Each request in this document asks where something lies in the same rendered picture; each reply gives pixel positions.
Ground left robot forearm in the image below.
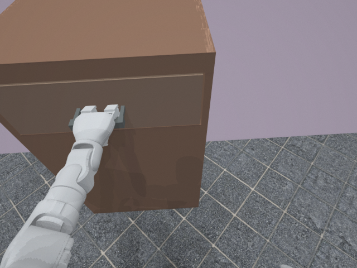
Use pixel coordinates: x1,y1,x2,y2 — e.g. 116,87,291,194
0,140,103,268

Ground handle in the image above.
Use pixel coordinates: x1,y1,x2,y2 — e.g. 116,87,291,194
68,106,126,130

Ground cabinet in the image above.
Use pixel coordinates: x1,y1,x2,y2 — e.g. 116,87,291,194
0,0,216,214

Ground drawer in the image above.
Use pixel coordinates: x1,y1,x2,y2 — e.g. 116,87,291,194
0,73,203,135

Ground robot left hand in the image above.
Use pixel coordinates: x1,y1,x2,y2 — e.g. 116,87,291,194
73,104,120,147

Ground left robot upper arm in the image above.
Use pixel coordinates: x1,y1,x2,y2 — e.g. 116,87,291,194
4,225,74,268

